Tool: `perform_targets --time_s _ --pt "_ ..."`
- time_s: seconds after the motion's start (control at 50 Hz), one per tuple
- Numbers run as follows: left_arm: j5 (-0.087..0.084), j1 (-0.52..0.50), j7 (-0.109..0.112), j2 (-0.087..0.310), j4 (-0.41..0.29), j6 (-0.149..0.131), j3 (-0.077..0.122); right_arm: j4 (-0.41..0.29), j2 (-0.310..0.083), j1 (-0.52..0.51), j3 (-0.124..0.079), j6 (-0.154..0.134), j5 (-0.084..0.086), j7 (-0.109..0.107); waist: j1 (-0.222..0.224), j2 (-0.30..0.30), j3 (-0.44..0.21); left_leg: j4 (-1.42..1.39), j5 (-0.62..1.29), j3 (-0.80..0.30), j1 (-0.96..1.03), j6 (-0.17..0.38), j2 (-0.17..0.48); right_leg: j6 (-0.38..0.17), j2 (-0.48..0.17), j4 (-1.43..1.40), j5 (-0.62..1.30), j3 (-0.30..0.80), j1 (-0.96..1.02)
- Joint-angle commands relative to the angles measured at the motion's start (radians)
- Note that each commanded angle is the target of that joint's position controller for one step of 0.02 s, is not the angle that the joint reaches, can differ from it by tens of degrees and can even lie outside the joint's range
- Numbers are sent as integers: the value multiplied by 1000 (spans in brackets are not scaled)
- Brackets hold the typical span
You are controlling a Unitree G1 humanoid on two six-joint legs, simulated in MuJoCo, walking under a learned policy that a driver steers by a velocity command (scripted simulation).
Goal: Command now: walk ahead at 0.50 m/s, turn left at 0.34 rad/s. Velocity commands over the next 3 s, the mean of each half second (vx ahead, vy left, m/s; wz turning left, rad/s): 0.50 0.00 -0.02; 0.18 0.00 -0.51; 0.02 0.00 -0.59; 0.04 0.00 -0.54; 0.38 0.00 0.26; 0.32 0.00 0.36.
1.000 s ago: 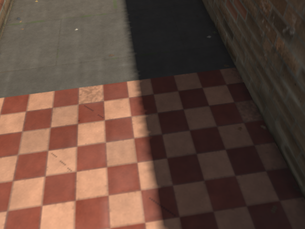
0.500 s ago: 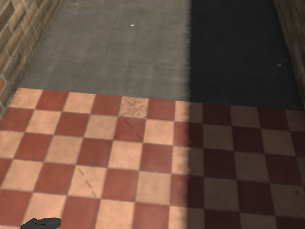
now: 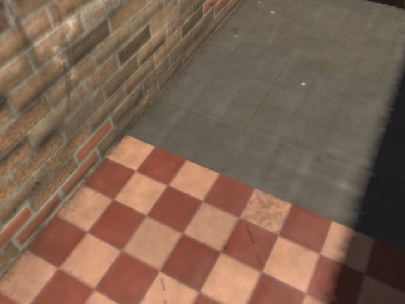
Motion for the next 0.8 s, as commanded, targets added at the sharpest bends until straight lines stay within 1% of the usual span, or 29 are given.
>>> perform_targets --time_s 0.02,0.08,0.12,0.14,0.16,0.18,0.2,0.22,0.24,0.26,0.28,0.3,0.32,0.34,0.38,0.44,0.5,0.52,0.56,0.6,0.64,0.66,0.68,0.7,0.72,0.74,0.76,0.78,0.8 --pt "-11 -88 2 162 -54 -15 29 -76 8 -59 18 -22 -6 15 -32 -116 2 -200 136 16 26 0 22 -171 -245 -177 214 158 2" --pt "-30 -32 3 191 -16 -9 35 -96 -11 -146 19 -26 -4 27 5 -116 18 -342 148 77 116 9 -5 -154 -245 -171 207 119 32" --pt "-28 -9 -5 220 3 3 42 -110 -33 -171 14 -26 -1 41 3 -134 23 -404 87 86 143 31 -20 -149 -265 -134 230 119 86" --pt "-32 -7 -7 229 10 8 44 -108 -37 -159 11 -26 -5 46 -13 -136 13 -432 75 102 187 48 -38 -148 -279 -104 296 117 98" --pt "-39 -23 -7 237 14 14 44 -93 -54 -99 0 -25 -11 45 -62 -135 -16 -481 79 130 296 70 -68 -130 -268 -28 434 90 92" --pt "-37 -33 -3 218 21 18 33 -41 -89 51 -21 -22 -19 39 -137 -115 -85 -503 94 160 485 92 -105 -105 -234 140 591 47 52" --pt "-18 -29 0 171 10 16 11 1 -157 233 -47 -20 -26 26 -211 -53 -203 -466 177 24 789 141 4 -58 -182 415 464 13 -135" --pt "2 66 -4 36 -27 1 -35 -4 -267 290 -60 -31 -30 15 -157 202 -326 -561 82 -469 1075 308 306 13 -17 835 -246 32 -506" --pt "-26 40 -5 110 -11 -16 -20 -8 -190 316 -41 -41 -24 17 -203 152 -410 -675 -24 -660 1076 350 360 12 -6 994 -390 210 -622" --pt "-54 -40 -2 157 -40 -22 -5 4 -147 272 -24 -51 -22 17 -198 95 -266 -686 11 -505 972 296 324 3 -49 1036 -316 226 -694" --pt "-49 -96 0 156 -61 -24 -7 3 -125 200 -13 -53 -18 10 -156 55 -166 -704 50 -373 832 256 287 4 -94 977 -223 193 -685" --pt "-28 -117 3 153 -60 -17 -5 4 -87 136 -1 -58 -21 8 -123 30 -105 -735 89 -280 716 228 245 12 -124 918 -152 188 -646" --pt "-23 -93 2 147 -53 -2 -1 3 -59 101 7 -66 -28 7 -86 54 -82 -770 124 -211 637 208 215 16 -144 879 -95 201 -585" --pt "-28 -68 0 128 -42 12 -4 11 -51 90 8 -75 -36 4 -71 62 -69 -807 123 -166 591 201 204 21 -147 861 -60 207 -548" --pt "-27 -87 -9 97 -50 32 -11 32 -66 85 4 -84 -38 -2 -55 38 -33 -867 152 -96 552 202 204 31 -148 835 -5 217 -570" --pt "-20 -139 -13 85 -72 43 -10 66 -80 100 0 -91 -41 -10 -56 11 0 -893 230 35 552 181 179 44 -132 723 133 231 -618" --pt "-11 -236 -26 65 -108 33 -17 82 -90 83 5 -89 -44 -24 -78 10 33 -882 351 189 507 130 114 43 -97 470 318 155 -526" --pt "-5 -276 -30 40 -123 31 -25 91 -110 97 -1 -88 -41 -30 -97 15 37 -862 425 219 513 121 113 42 -84 396 364 121 -493" --pt "-1 -338 -48 33 -161 29 -29 116 -134 142 -6 -75 -30 -41 -123 13 29 -812 519 235 576 114 139 34 -65 312 371 87 -471" --pt "-6 -337 -68 58 -180 31 -20 121 -150 148 -12 -58 -23 -40 -116 44 4 -739 619 244 659 105 161 8 -47 277 312 71 -457" --pt "3 -267 -81 102 -180 34 -1 114 -158 130 -15 -40 -6 -48 -71 76 -43 -602 823 244 717 85 182 -32 -2 273 178 37 -394" --pt "0 -172 -82 133 -160 34 18 106 -169 111 -22 -28 -1 -53 -27 82 -84 -488 883 249 728 66 168 -53 28 248 143 24 -315" --pt "2 -54 -73 177 -130 30 41 96 -168 97 -20 -20 2 -56 34 47 -138 -299 832 266 683 32 127 -86 59 148 228 26 -153" --pt "8 12 -49 265 -126 34 67 78 -137 143 -7 -28 -23 -55 51 -92 -219 -5 476 267 469 -28 61 -146 -63 161 626 200 110" --pt "21 -41 -31 335 -158 43 66 54 -12 284 29 -46 -64 -30 -79 -326 -340 376 -511 174 65 -100 -113 -356 -320 276 1116 589 462" --pt "23 -12 -33 296 -196 49 60 53 -101 257 26 -66 -38 -7 5 -222 -554 505 -500 -38 19 -93 -134 -446 -388 169 946 762 511" --pt "14 -76 -33 248 -214 54 51 30 -142 144 14 -65 -5 -2 16 -139 -448 485 -399 -57 -30 -73 -87 -392 -333 129 775 647 412" --pt "-10 -136 -24 207 -221 62 42 19 -143 91 13 -57 -11 -17 -9 -52 -311 412 -309 -35 -58 -72 -52 -334 -277 99 633 562 256" --pt "-22 -176 -15 179 -229 70 30 24 -148 76 9 -36 -30 -35 -43 -25 -220 350 -255 -29 -23 -79 -29 -298 -241 55 542 514 88"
